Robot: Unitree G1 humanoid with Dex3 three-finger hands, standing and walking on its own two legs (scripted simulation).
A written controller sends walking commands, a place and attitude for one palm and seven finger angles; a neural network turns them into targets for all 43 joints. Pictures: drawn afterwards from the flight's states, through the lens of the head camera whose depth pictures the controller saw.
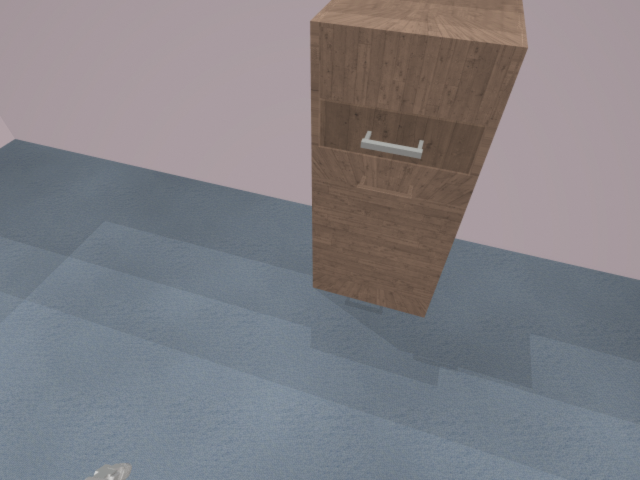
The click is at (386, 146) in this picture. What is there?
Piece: drawer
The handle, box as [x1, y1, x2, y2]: [360, 131, 423, 158]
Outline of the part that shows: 361,141 360,147 420,158 421,155 421,147 423,141 420,140 418,147 413,148 369,140 368,139 371,131 367,131 365,137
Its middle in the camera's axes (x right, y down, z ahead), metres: +0.17 -0.23 +0.93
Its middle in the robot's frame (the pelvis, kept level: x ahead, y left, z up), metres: +0.86 -0.13 -0.05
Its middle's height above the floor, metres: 0.72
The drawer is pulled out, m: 0.00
